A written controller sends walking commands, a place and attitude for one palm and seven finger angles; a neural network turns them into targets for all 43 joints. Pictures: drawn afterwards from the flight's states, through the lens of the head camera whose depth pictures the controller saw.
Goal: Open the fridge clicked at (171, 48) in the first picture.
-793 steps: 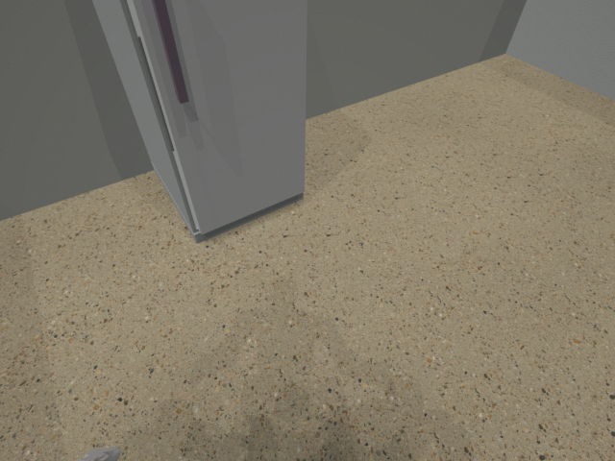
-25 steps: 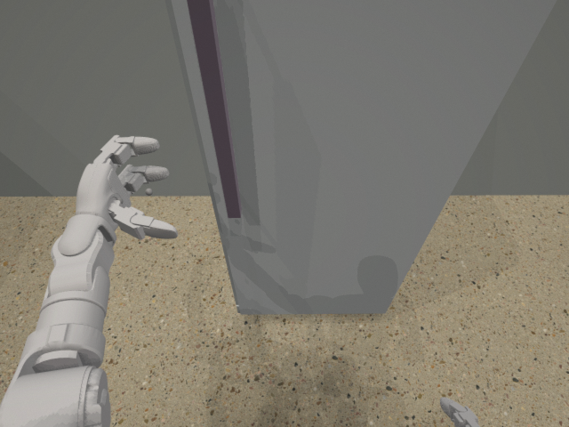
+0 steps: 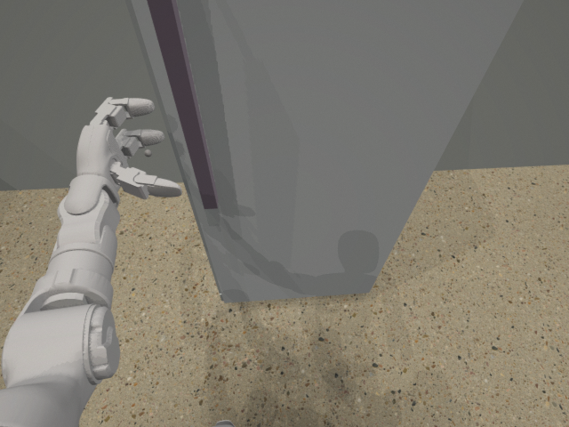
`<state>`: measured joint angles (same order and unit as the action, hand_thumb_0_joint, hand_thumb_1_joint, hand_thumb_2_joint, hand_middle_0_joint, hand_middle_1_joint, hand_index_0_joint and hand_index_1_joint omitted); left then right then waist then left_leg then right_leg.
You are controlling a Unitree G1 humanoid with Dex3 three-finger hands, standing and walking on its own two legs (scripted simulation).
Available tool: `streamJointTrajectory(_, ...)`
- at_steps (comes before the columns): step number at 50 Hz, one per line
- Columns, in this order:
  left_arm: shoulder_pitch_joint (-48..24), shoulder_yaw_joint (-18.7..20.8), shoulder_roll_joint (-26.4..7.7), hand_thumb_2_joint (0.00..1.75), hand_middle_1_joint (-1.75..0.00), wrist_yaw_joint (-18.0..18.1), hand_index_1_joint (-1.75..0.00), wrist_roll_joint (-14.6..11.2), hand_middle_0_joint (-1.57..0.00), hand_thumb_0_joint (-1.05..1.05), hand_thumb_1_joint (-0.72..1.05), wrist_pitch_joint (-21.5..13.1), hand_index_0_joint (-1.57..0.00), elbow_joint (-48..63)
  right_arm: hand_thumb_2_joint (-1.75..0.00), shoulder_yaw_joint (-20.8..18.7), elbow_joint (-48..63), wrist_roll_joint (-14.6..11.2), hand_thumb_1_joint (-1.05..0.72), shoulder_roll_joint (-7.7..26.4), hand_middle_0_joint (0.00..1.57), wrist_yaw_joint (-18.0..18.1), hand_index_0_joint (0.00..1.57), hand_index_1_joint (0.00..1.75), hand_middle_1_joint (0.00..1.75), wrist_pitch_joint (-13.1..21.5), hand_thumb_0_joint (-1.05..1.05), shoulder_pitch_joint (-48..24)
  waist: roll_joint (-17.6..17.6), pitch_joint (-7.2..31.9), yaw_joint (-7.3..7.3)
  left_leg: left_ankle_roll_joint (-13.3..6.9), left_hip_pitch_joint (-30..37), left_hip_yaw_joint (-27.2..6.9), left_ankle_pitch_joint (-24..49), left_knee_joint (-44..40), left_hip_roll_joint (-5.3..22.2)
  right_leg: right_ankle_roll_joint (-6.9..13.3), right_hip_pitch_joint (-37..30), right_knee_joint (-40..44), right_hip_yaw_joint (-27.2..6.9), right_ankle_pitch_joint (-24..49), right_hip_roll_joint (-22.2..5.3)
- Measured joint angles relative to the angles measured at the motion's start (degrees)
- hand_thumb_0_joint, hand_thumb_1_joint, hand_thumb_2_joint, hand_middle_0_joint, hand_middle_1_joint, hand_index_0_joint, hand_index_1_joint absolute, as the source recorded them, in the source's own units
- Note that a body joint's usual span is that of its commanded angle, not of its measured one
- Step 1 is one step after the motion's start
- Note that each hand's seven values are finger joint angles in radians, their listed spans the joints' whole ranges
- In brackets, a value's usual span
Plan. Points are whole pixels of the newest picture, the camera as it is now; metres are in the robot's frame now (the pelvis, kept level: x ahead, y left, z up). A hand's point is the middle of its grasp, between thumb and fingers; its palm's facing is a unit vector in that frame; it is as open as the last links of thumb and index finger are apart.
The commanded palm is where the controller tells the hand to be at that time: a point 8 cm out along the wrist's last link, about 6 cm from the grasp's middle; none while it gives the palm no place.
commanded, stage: move the hooked fingers beside the handle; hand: left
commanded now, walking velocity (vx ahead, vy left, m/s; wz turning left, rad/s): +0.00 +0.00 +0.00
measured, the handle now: (185, 82) +0.53 +0.13 +0.19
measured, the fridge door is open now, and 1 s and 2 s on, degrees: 0 0 0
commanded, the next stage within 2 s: feel for the door with the fingertips in 0.78 s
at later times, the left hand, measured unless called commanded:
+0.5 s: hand (153, 156) +0.46 +0.18 +0.13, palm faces +0.04 -1.00 -0.01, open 14.0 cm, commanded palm +0.43 +0.23 +0.12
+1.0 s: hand (148, 157) +0.46 +0.18 +0.12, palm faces +0.04 -1.00 +0.00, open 14.0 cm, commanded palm +0.43 +0.23 +0.12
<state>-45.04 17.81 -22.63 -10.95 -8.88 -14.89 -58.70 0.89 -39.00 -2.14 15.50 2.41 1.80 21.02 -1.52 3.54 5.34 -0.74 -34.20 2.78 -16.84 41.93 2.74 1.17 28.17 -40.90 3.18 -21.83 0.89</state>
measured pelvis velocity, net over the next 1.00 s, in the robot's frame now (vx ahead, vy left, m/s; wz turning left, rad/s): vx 0.00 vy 0.00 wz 0.00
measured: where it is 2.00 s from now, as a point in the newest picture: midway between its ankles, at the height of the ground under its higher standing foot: outside the picture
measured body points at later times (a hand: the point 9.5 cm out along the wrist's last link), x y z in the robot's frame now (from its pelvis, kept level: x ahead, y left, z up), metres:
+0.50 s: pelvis +0.01 +0.00 +0.00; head +0.05 +0.00 +0.45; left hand +0.45 +0.23 +0.13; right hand +0.07 -0.26 -0.12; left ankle +0.04 +0.11 -0.71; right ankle -0.02 -0.11 -0.71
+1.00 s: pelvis +0.00 +0.00 +0.00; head +0.05 +0.00 +0.45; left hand +0.45 +0.24 +0.13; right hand +0.05 -0.27 -0.12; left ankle +0.04 +0.11 -0.71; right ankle -0.02 -0.11 -0.71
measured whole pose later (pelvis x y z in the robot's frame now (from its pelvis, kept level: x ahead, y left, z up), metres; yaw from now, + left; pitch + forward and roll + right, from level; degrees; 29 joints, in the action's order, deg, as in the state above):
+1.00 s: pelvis +0.00 +0.00 +0.00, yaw +0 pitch +10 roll -1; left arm -43.2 16.5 -21.9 -10.8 -9.9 -15.8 -57.3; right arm 0.7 -37.9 -2.5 15.4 2.2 -0.4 21.4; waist -1.8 4.4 4.8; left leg -0.7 -35.0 2.3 -17.8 43.2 2.9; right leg 1.2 28.6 -41.5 3.4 -22.5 1.1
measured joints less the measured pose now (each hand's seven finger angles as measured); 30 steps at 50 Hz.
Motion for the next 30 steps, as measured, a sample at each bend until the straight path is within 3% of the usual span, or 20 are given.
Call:
streamJointTrajectory(5,-1.75,0.46,-0.03,0.3,-1.2,0.4,-1.2,0.68,-0.29,-0.01,-0.5,-0.92,-0.3,-1.85,-0.9,-0.27,0.13,0.37,-0.9,0.07,0.21,-0.59,0.21,0.3,0.3,-0.73,0.01,0.85,-0.02,0.59,0.54,-0.05,-1.35,0.29,-0.46,0.75,0.15,-0.04,1.47,-0.72,-0.33,-0.31,0.09)
streamJointTrajectory(11,1.54,1.52,1.0,0.3,-1.2,0.96,-1.2,0.84,-0.3,-0.01,-0.5,-1.01,-0.3,0.95,-0.9,-0.48,1.24,0.38,-0.9,-0.09,0.21,-1.03,0.21,0.3,0.3,-2.03,0.01,1.88,-0.18,1.16,0.55,-0.13,-1.04,1.08,-1.07,0.84,0.4,-0.14,1.54,-0.89,-1.17,-0.63,0.27)
streamJointTrajectory(19,4.6,0.39,1.82,0.3,-1.2,1.75,-1.2,0.47,-0.3,-0.01,-0.5,-0.81,-0.3,4.71,-0.9,-0.54,1.38,-0.01,-0.9,-0.66,0.21,-0.72,0.21,0.3,0.3,-2.33,0.01,1.14,-0.34,1.13,-0.22,-0.03,0.03,0.72,-1.41,0.81,0.39,-0.08,0.11,-0.36,-0.85,-0.84,0.33)
streamJointTrajectory(30,2.73,-2.1,3.36,0.3,-1.2,2.02,-1.2,0.07,-0.3,-0.01,-0.5,-0.06,-0.3,3.15,-0.9,-0.26,1.84,-0.12,-0.9,-0.47,0.21,-0.79,0.21,0.3,0.3,-1.7,0.01,-1.73,-0.32,1.27,-1.11,-0.01,0.21,-0.07,-1.13,0.86,-0.12,-0.06,-0.36,-0.59,-0.05,-1.01,-0.09)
